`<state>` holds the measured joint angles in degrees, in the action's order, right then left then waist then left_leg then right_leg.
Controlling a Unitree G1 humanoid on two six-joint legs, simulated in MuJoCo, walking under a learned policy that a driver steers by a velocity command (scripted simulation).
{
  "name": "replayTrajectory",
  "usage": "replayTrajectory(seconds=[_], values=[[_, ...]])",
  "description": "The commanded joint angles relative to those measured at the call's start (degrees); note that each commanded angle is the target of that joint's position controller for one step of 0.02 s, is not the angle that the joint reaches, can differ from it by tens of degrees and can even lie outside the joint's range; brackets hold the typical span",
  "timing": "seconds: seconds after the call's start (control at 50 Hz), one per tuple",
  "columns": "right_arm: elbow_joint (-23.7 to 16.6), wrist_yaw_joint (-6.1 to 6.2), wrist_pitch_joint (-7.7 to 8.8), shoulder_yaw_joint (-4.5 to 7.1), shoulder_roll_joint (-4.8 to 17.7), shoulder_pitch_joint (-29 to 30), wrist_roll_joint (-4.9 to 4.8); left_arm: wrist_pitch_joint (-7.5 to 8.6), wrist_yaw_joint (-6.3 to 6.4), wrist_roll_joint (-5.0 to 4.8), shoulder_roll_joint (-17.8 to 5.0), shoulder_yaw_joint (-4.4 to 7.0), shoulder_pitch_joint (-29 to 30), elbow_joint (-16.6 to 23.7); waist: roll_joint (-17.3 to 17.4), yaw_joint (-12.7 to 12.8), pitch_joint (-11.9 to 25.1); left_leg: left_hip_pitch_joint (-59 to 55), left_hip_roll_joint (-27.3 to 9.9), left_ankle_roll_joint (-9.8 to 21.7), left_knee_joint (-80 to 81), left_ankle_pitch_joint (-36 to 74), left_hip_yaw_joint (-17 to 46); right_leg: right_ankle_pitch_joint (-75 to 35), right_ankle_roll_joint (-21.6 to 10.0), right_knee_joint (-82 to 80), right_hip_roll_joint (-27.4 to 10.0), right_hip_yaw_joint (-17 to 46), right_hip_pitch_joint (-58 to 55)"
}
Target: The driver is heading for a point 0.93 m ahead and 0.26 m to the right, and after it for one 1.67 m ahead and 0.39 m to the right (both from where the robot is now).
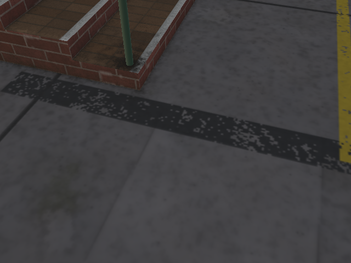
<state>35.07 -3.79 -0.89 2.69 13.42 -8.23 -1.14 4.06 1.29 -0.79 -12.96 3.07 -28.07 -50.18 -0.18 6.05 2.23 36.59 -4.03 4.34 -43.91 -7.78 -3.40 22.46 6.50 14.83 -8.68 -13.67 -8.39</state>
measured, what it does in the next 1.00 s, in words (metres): walks ahead, turning right: left foot, then right foot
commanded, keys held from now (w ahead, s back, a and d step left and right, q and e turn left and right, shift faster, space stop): w+e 1.00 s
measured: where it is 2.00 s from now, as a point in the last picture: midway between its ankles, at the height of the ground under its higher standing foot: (234, 206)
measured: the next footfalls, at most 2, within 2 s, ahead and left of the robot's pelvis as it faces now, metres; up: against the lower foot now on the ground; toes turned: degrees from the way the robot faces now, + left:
left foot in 0.04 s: +0.18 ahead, +0.14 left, +0.00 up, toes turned +5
right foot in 0.62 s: +0.50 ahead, -0.08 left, +0.00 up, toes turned -15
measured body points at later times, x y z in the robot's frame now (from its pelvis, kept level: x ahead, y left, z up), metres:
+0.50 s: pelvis +0.27 +0.06 +0.01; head +0.28 +0.05 +0.46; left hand +0.49 +0.25 -0.09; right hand +0.25 -0.20 -0.12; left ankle +0.14 +0.14 -0.72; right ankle +0.45 -0.11 -0.67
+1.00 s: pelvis +0.56 -0.01 +0.01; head +0.59 -0.04 +0.46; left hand +0.74 +0.22 -0.09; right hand +0.69 -0.32 -0.06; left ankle +0.80 +0.07 -0.69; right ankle +0.47 -0.07 -0.73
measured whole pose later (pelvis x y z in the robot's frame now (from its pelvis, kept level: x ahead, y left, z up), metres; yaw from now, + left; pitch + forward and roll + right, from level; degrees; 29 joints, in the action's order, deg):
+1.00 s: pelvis +0.56 -0.01 +0.01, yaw -27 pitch +3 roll +0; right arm 37.2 -0.4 5.8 2.3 14.4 -0.9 0.0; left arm 2.2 0.5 -1.5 -15.0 4.3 -19.0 -40.6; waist 2.1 4.8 -1.0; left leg 35.9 -2.6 -3.7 -33.4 0.2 6.6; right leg 17.7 -4.6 25.0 7.4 10.3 9.5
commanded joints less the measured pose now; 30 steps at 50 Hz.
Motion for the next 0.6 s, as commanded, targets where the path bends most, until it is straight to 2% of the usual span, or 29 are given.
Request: replayTrajectory(seconds=[0.02, 0.04, 0.06, 0.08, 0.1, 0.12, 0.14, 0.16, 0.18, 0.22, 0.28, 0.36, 0.38, 0.44, 0.48, 0.5, 0.54, 0.56, 0.58, 0.6], values=[[-1.6, 0.21, 1.44, 3.14, 5.8, -6.8, 0.60, 0.05, -0.44, -1.11, -12.3, 2.90, 3.5, 1.5, -7.8, -10.7, -4.6, -21.9, 6.6, 4.3, 11.6, -1.4, -5.3, -49.0, -12.4, 10.3, -8.1, 2.2, 11.3], [1.4, 1.12, 1.32, 5.00, 9.8, -16.3, 0.45, 0.17, -0.58, -0.78, -11.2, 2.31, 2.9, 1.6, -4.9, -14.8, 1.9, -38.7, 7.1, 4.9, 11.4, -0.1, -3.3, -47.5, -11.2, 23.0, -5.1, 2.3, 19.4], [2.8, 2.67, 1.33, 6.04, 16.3, -23.0, 0.59, 0.54, -0.98, 2.33, -4.1, -0.01, 4.3, 4.2, 10.8, -14.5, 8.2, -53.3, -7.8, 6.7, 10.0, 5.6, 16.1, -5.4, -8.8, 44.7, 0.6, 4.3, 35.8], [1.9, 2.96, 2.45, 4.85, 16.5, -22.6, 1.37, 2.08, -1.23, -0.30, -0.9, -1.29, -0.1, 5.4, 19.8, -11.3, 19.3, -59.9, -19.1, 14.9, 23.7, -9.9, 43.0, 9.6, -7.0, 61.7, 8.9, 15.8, 47.8], [2.0, 2.53, 3.59, 3.89, 11.8, -20.4, 1.84, 2.91, -1.08, -2.60, -5.8, 0.32, 5.9, 5.6, 9.2, -13.1, 14.9, -52.7, -18.2, 11.5, 28.1, -11.3, 40.9, 5.0, -6.8, 68.7, 7.4, 21.3, 51.3], [2.2, 2.32, 4.18, 3.25, 10.1, -17.1, 1.70, 2.93, -1.07, -2.96, -6.0, 0.50, 9.6, 6.8, 7.8, -11.6, 8.9, -45.2, -17.5, 9.4, 27.2, -10.4, 32.2, -0.3, -7.4, 68.2, 4.8, 20.7, 53.2], [1.9, 2.05, 4.97, 2.56, 8.4, -12.7, 1.54, 2.59, -0.65, -1.84, -5.8, 0.39, 11.0, 6.5, 4.6, -9.4, 5.7, -36.7, -16.0, 7.6, 27.4, -7.0, 26.8, -5.4, -7.9, 66.6, 1.8, 20.5, 50.8], [2.2, 1.75, 5.63, 1.88, 5.8, -9.4, 1.71, 1.85, -0.50, -1.00, -6.0, 0.85, 10.9, 6.0, 4.5, -7.3, 2.7, -31.0, -12.9, 6.0, 28.9, -5.4, 20.2, -9.8, -8.3, 63.7, 0.3, 20.7, 48.4], [2.6, 1.82, 6.42, 1.72, 5.1, -8.4, 2.08, 0.97, -0.80, -1.34, -5.6, 1.04, 8.3, 5.6, 7.6, -5.7, 2.3, -27.9, -12.3, 5.4, 30.8, -4.3, 16.5, -12.7, -8.6, 62.1, -0.4, 20.9, 45.6], [4.3, 2.22, 7.70, 1.66, 4.0, -8.5, 2.11, -0.34, -0.92, -1.77, -4.8, 1.32, 8.2, 4.8, 6.1, -5.2, 0.2, -26.7, -11.1, 5.4, 33.6, 0.0, 11.5, -14.2, -8.7, 60.6, -0.4, 20.7, 45.9], [6.4, 3.33, 7.94, 1.75, 3.9, -10.5, 2.37, -1.42, -0.99, -1.42, -3.5, 1.39, 13.1, 6.1, 3.6, -5.7, -4.0, -27.7, -9.9, 4.1, 35.0, 8.8, 4.4, -17.9, -8.4, 56.3, 0.7, 21.9, 52.6], [7.7, 4.45, 7.98, 1.81, 4.8, -10.5, 2.67, -1.26, -2.37, -0.91, -3.7, 1.50, 18.7, 8.4, 2.5, -6.0, -6.5, -28.9, -8.8, 2.8, 36.7, 12.3, -2.1, -27.4, -8.1, 42.0, 3.1, 20.4, 54.1], [7.8, 4.73, 8.04, 2.00, 5.6, -10.5, 2.54, -1.22, -2.85, -0.63, -3.3, 1.28, 20.1, 8.8, 2.2, -6.5, -7.0, -28.9, -8.7, 2.3, 37.3, 13.4, -3.7, -29.2, -8.3, 37.8, 3.2, 18.6, 52.7], [9.4, 5.44, 7.55, 2.52, 7.1, -13.4, 1.97, -0.94, -4.09, -0.57, -1.9, 0.48, 26.4, 11.1, 1.2, -9.2, -8.6, -34.4, -10.1, 1.2, 36.9, 19.8, -6.3, -30.0, -9.5, 29.2, 3.8, 14.5, 52.7], [10.3, 5.77, 6.59, 2.83, 7.8, -14.9, 1.45, -0.68, -4.94, -0.65, -1.5, 0.15, 29.5, 13.0, 1.2, -10.2, -9.3, -40.0, -10.8, 0.2, 34.5, 26.7, -7.9, -27.9, -10.6, 24.3, 4.6, 12.0, 53.7], [10.3, 5.96, 6.10, 3.08, 8.7, -14.7, 1.30, -0.72, -5.29, -0.62, -1.7, 0.18, 29.9, 13.7, 2.0, -9.9, -8.8, -42.0, -10.8, -0.2, 32.4, 33.8, -8.9, -26.1, -11.1, 22.6, 5.7, 10.2, 52.3], [10.4, 6.40, 5.13, 3.69, 10.7, -14.2, 0.84, -1.02, -5.61, -0.75, -3.5, 0.83, 28.5, 15.0, 4.9, -8.2, -5.6, -45.9, -11.3, -0.5, 25.9, 52.0, -9.9, -20.5, -12.8, 21.9, 8.6, 6.8, 47.4], [10.2, 6.61, 4.63, 3.99, 11.7, -13.3, 0.56, -1.34, -5.60, -0.87, -4.8, 1.40, 25.9, 15.0, 6.6, -6.3, -3.9, -47.3, -11.6, -0.4, 21.5, 60.2, -10.1, -17.1, -14.0, 22.0, 10.3, 5.7, 44.2], [9.7, 6.55, 4.26, 4.22, 12.4, -11.9, 0.45, -1.61, -5.41, -1.02, -6.9, 2.32, 20.8, 14.3, 7.8, -3.5, -1.3, -46.9, -11.5, 0.0, 14.6, 64.4, -10.1, -14.7, -15.4, 21.6, 11.8, 5.4, 38.2], [9.1, 6.20, 4.19, 4.27, 12.9, -9.9, 0.00, -1.77, -4.79, -0.90, -10.1, 3.88, 13.0, 12.9, 7.3, 0.9, 2.6, -43.2, -10.0, -0.2, 4.1, 61.4, -10.3, -16.6, -17.4, 17.5, 13.3, 6.3, 27.0]])
Keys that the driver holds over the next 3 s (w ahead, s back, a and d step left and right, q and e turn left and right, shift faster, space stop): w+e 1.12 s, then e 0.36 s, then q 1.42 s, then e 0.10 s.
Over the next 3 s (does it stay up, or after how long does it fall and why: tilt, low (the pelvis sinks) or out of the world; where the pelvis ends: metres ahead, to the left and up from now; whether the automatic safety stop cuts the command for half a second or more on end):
stays up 0.79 -0.08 0.01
